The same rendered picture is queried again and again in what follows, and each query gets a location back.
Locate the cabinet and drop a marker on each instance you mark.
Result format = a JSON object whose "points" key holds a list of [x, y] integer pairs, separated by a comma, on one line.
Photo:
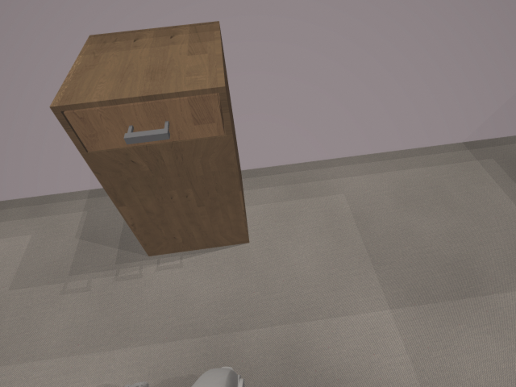
{"points": [[175, 196]]}

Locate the handle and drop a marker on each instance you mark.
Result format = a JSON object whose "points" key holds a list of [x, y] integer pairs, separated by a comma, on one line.
{"points": [[146, 136]]}

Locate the left robot thigh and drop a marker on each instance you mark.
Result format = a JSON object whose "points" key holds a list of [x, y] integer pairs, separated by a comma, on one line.
{"points": [[219, 377]]}

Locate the drawer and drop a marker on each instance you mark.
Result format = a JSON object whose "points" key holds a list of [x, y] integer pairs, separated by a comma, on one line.
{"points": [[192, 117]]}

